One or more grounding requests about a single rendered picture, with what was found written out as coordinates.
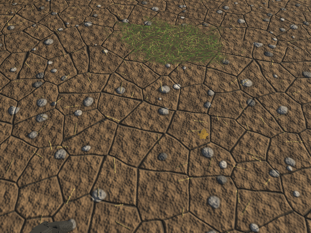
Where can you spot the left robot hand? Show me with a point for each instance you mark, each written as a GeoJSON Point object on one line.
{"type": "Point", "coordinates": [53, 227]}

